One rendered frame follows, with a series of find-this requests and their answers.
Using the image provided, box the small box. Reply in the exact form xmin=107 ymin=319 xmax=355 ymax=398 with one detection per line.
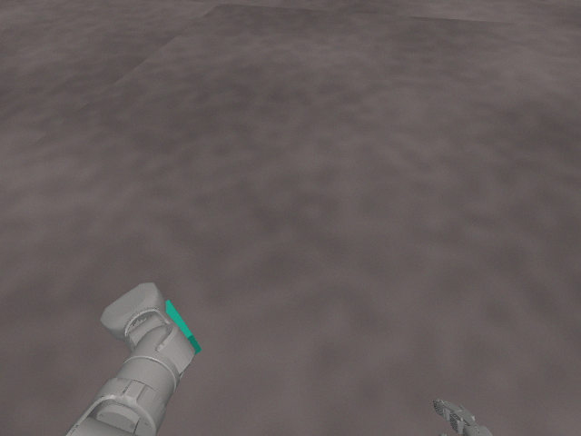
xmin=165 ymin=300 xmax=202 ymax=355

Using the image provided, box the left robot arm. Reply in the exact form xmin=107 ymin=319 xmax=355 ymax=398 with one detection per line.
xmin=63 ymin=307 xmax=195 ymax=436

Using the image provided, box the right robot hand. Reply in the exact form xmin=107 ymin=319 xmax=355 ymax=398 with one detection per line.
xmin=433 ymin=399 xmax=493 ymax=436

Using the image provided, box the left robot hand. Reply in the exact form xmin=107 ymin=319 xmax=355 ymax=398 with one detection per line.
xmin=100 ymin=282 xmax=166 ymax=341

